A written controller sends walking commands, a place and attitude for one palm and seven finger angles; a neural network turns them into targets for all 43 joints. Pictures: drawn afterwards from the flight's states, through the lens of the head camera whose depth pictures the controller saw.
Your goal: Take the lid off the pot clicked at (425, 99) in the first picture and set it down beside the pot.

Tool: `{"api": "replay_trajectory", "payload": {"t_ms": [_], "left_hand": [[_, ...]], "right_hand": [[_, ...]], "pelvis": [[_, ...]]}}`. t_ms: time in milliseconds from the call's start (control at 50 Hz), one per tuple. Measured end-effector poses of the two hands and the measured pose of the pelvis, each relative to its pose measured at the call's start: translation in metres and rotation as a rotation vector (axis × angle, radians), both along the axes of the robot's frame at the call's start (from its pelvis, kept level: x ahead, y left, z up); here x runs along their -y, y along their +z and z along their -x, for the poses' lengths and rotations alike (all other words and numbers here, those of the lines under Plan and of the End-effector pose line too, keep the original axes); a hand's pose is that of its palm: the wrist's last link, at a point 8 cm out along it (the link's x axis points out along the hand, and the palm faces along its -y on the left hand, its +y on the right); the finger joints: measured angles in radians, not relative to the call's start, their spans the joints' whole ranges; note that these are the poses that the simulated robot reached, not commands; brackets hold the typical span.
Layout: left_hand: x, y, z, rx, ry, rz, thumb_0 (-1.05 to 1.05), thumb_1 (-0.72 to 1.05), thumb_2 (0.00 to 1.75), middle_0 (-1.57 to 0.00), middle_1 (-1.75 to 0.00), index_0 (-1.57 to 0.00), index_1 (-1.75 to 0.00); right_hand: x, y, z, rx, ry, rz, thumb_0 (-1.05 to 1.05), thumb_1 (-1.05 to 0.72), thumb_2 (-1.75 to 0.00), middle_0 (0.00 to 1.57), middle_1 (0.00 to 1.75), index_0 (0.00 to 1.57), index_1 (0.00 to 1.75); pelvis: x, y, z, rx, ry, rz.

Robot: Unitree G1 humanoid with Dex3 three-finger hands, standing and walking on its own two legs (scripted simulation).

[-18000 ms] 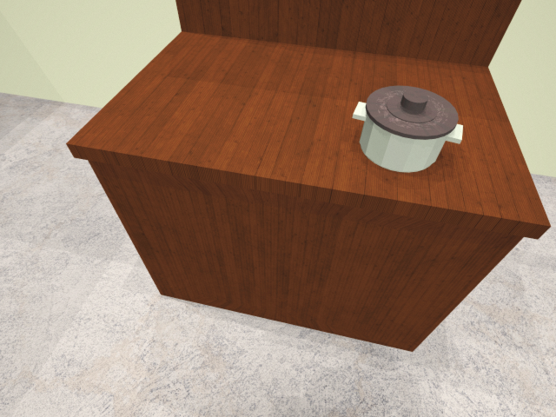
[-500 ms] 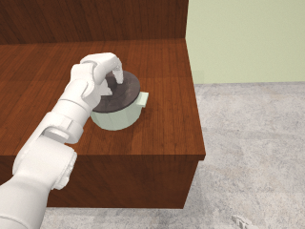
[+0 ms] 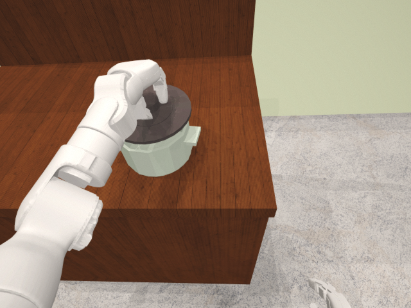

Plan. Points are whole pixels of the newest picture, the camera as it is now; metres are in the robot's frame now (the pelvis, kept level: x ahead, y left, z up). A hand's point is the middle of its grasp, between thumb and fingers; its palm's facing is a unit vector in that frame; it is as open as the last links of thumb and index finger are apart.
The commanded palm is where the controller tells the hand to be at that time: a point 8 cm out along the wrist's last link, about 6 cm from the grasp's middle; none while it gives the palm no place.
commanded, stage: lift the lid straight up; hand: left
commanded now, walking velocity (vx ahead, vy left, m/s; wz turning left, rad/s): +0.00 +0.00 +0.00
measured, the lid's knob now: (147, 103) +0.48 +0.13 +0.16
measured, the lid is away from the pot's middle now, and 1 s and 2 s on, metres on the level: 0.01 0.01 0.07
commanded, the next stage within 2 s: move the lid sideways beside the pot in 1.50 s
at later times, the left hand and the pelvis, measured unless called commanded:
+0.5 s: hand (136, 83) +0.46 +0.12 +0.22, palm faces -0.25 -0.06 -0.97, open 7.5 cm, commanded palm +0.43 +0.13 +0.29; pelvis +0.00 +0.00 +0.00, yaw +0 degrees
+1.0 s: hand (120, 64) +0.45 +0.14 +0.26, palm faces -0.17 -0.05 -0.98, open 7.4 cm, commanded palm +0.43 +0.14 +0.33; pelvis -0.01 +0.01 +0.00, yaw +0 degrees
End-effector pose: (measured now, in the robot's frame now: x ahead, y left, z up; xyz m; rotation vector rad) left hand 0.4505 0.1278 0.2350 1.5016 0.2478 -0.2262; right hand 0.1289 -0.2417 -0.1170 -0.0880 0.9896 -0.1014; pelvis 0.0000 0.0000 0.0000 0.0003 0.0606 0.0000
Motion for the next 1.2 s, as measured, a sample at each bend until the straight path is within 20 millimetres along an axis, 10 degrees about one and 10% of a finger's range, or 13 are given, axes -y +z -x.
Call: {"api": "replay_trajectory", "payload": {"t_ms": [1200], "left_hand": [[-0.018, 0.104, 0.014, 0.150, 0.044, -0.016, 0.01, 0.23, 0.74, -0.66, -0.90, -0.71, -0.93]], "right_hand": [[-0.021, 0.007, 0.000, 0.052, 0.041, 0.014, 0.01, -0.91, -0.90, 0.20, 0.30, 0.20, 0.30]], "pelvis": [[-0.014, 0.000, 0.014, 0.009, 0.008, 0.008]]}}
